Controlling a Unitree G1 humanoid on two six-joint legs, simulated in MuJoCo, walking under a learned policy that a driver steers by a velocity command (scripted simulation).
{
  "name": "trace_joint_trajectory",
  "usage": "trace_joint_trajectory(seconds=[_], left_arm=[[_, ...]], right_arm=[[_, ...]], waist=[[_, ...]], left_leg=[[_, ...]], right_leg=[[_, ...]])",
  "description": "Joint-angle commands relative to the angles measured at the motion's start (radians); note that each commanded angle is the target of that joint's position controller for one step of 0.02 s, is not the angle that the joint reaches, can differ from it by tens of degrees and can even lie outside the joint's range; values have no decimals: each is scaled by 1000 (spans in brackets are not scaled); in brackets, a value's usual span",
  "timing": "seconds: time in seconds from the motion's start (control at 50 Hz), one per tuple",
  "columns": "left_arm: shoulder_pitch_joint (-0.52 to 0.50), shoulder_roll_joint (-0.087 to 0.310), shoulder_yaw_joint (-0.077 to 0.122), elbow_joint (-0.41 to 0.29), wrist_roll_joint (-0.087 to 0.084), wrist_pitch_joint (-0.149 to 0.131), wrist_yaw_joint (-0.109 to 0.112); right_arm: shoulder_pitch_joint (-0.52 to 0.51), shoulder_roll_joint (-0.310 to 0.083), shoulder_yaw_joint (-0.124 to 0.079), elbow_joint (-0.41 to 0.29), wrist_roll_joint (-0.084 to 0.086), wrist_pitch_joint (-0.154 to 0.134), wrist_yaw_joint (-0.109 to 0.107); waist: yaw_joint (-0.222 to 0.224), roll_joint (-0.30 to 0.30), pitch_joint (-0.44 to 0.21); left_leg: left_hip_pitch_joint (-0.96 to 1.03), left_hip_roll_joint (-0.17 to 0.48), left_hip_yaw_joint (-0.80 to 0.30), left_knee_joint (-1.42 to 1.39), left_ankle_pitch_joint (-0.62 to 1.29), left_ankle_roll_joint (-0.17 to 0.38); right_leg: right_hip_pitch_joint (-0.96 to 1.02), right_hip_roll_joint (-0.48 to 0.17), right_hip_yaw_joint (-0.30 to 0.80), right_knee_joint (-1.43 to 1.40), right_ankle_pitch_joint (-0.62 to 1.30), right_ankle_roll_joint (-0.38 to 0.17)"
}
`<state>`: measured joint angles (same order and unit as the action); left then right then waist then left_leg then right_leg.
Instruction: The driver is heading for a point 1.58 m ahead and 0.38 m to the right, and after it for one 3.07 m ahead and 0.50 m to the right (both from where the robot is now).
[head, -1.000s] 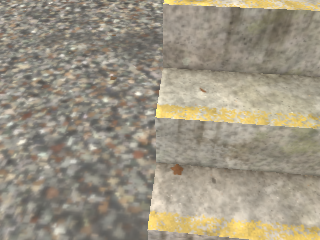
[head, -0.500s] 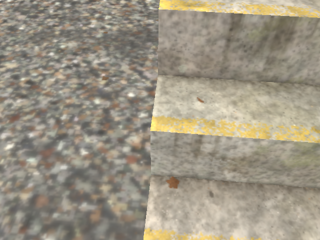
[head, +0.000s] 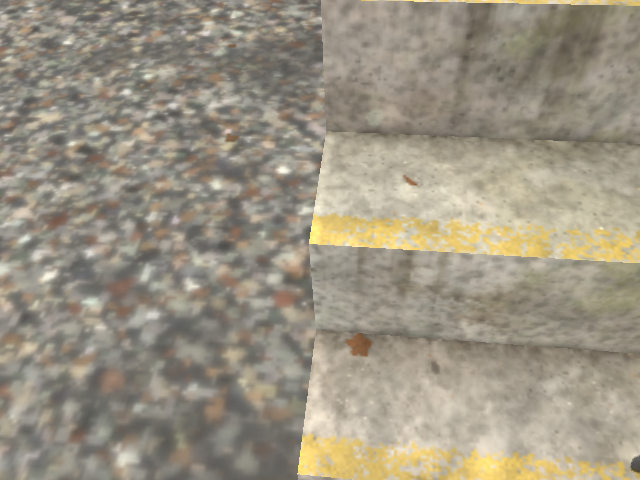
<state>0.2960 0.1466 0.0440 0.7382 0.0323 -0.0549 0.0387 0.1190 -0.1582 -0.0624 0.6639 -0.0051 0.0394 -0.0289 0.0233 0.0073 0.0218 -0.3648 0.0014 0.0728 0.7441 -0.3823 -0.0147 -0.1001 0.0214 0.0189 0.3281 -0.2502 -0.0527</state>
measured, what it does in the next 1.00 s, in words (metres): steps on the spot: left foot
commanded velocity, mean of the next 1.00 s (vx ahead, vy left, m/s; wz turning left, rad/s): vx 0.50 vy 0.00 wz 0.00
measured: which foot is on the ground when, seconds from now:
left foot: up 0.00-0.06, down 0.08-1.00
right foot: down 0.00-1.00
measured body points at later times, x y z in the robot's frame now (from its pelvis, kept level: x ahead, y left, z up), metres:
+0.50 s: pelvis -0.03 +0.04 +0.00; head -0.02 +0.04 +0.45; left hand +0.16 +0.24 -0.09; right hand +0.18 -0.16 -0.08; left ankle -0.02 +0.11 -0.75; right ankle -0.05 -0.09 -0.75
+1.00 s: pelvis -0.03 +0.04 -0.01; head -0.03 +0.05 +0.44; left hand +0.16 +0.24 -0.09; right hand +0.18 -0.15 -0.08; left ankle -0.02 +0.11 -0.75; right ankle -0.05 -0.09 -0.75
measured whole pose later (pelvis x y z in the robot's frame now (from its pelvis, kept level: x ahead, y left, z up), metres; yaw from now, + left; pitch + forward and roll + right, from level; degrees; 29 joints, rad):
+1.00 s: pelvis -0.03 +0.04 -0.01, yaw -1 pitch +1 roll -1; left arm 0.13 0.12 0.01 0.61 0.03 -0.05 0.01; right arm 0.07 -0.10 0.00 0.66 -0.03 -0.06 0.00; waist 0.00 -0.01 -0.02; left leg -0.23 -0.02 0.11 0.39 -0.19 0.07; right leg -0.17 0.00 0.04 0.38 -0.23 0.02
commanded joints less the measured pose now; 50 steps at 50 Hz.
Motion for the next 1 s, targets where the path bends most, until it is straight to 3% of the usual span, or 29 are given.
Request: trace_joint_trajectory(seconds=[0.02,0.04,0.06,0.08,0.1,0.12,0.14,0.16,0.24,0.44,1.0], left_arm=[[-44,82,18,-78,-21,-2,-4],[-55,83,18,-89,-38,5,-6],[-69,71,12,-108,-46,10,-10],[-93,41,2,-141,-45,10,-14],[-26,-16,-16,-152,-47,11,-18],[-21,-5,-24,-137,-34,10,-17],[-91,48,-11,-145,-13,10,-15],[-130,61,-7,-160,-3,10,-18],[-148,49,-13,-174,-6,0,-25],[-205,31,-19,-190,-7,-5,-31],[-226,22,-20,-223,-4,-12,-32]], right_arm=[[-29,3,10,-67,0,-27,-1],[10,19,17,-53,-14,-40,-3],[20,4,15,-47,-30,-55,-5],[11,-19,19,-61,-43,-70,-4],[-67,-32,30,-74,-52,-73,2],[-145,-20,31,-100,-35,-74,12],[-128,-13,31,-102,-15,-78,15],[-102,-20,33,-98,-14,-81,13],[-80,-26,38,-92,-24,-97,9],[-111,-6,46,-99,-27,-110,19],[-140,-5,44,-90,-26,-119,31]], waist=[[-27,-146,-140],[-43,-144,-167],[-41,-121,-183],[-29,-69,-188],[46,77,-194],[49,99,-134],[8,21,-39],[-8,5,-15],[-13,28,-50],[-24,19,-114],[-26,6,-137]], left_leg=[[91,-44,62,-365,130,11],[211,-29,69,-485,257,17],[290,13,35,-497,324,17],[356,104,-56,-470,493,20],[367,188,-115,-375,660,55],[253,178,-121,-402,481,66],[187,147,-120,-433,347,65],[158,140,-119,-446,307,62],[189,134,-115,-443,353,46],[209,140,-123,-441,372,37],[197,135,-119,-413,374,35]], right_leg=[[176,-173,61,133,955,-87],[136,-169,73,166,874,-74],[90,-162,104,186,755,-57],[-6,-148,132,217,502,-45],[-72,-109,107,122,146,-30],[-50,-93,95,22,-3,-28],[-70,-83,96,11,-18,-25],[-62,-84,98,14,-4,-25],[-49,-106,112,-17,72,-18],[-49,-113,117,-21,91,4],[-72,-114,124,6,109,20]])
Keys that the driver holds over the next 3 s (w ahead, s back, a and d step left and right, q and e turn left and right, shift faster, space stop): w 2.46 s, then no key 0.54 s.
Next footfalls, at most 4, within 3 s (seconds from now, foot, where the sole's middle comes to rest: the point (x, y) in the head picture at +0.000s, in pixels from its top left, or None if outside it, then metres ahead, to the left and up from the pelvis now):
0.08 left None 0.02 0.12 -0.79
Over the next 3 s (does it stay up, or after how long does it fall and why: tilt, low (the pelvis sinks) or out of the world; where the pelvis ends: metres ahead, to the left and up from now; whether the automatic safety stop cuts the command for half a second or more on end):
stays up -0.05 0.06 -0.01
